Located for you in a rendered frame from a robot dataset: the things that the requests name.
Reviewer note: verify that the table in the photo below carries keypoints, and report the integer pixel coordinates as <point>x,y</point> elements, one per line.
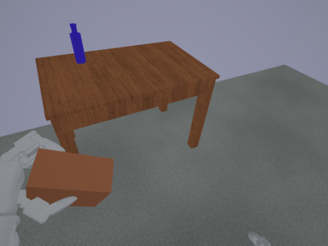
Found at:
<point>120,81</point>

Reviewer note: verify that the sponge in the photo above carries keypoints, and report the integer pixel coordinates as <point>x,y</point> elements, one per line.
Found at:
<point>56,175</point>

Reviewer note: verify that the robot left hand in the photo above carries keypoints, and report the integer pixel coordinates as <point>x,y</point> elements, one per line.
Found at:
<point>12,164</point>

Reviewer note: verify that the robot right hand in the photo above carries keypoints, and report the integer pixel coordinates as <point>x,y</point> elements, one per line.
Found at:
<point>258,240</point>

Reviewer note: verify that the robot left forearm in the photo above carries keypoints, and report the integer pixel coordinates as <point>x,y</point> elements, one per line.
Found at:
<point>8,224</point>

